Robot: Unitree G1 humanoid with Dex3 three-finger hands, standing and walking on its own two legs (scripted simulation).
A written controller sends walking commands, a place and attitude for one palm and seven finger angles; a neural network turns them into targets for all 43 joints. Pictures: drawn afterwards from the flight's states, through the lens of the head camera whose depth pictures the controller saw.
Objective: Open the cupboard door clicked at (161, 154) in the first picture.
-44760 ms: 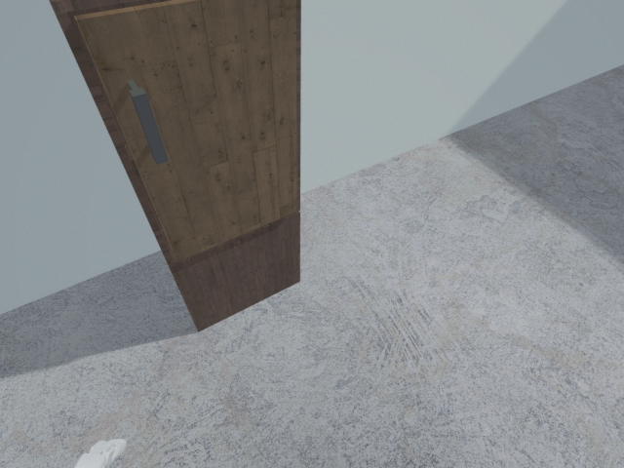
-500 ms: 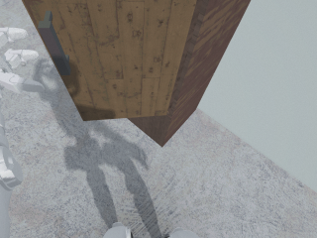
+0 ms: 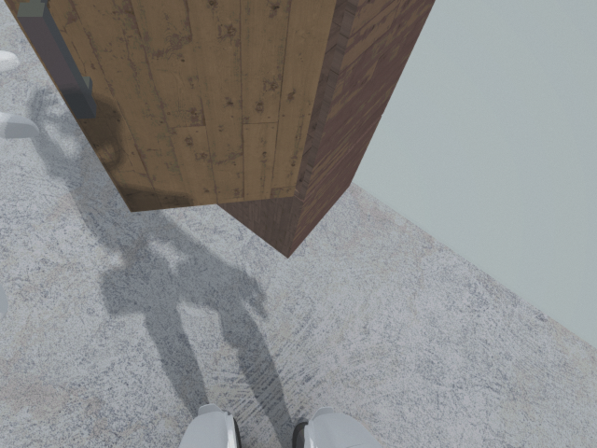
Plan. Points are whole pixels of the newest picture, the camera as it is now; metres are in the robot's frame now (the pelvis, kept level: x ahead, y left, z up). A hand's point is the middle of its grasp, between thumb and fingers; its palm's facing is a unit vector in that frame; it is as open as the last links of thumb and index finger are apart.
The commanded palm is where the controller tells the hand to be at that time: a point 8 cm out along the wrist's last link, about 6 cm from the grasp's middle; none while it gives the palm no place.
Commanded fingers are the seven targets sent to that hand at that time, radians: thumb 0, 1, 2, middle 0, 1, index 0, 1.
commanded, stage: move the hooked fingers beside the handle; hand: left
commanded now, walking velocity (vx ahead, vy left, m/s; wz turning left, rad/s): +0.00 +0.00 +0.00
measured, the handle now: (64, 56) +0.58 +0.23 +0.12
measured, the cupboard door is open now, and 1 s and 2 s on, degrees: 48 48 48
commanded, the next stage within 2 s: slide the fingers in behind the handle in 0.54 s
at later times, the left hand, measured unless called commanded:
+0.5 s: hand out of the picture +0.51 +0.29 +0.13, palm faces +0.07 -1.00 +0.00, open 14.0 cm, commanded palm +0.49 +0.33 +0.12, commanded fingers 0.00 -0.50 0.30 -0.30 -1.20 -0.30 -1.20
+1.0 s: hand (25, 90) +0.51 +0.26 +0.13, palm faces +0.06 -1.00 +0.01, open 14.0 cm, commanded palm +0.49 +0.30 +0.12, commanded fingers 0.00 -0.50 0.30 -0.30 -1.20 -0.30 -1.20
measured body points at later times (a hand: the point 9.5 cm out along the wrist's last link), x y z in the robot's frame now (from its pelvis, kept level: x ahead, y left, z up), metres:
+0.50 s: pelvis +0.02 +0.01 +0.00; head +0.13 +0.04 +0.44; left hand +0.50 +0.34 +0.13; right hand +0.00 -0.26 -0.10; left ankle +0.03 +0.09 -0.69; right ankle -0.02 -0.11 -0.69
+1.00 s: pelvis +0.00 +0.00 +0.00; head +0.12 +0.03 +0.44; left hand +0.51 +0.31 +0.13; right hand -0.01 -0.28 -0.10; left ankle +0.03 +0.09 -0.69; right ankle -0.02 -0.11 -0.69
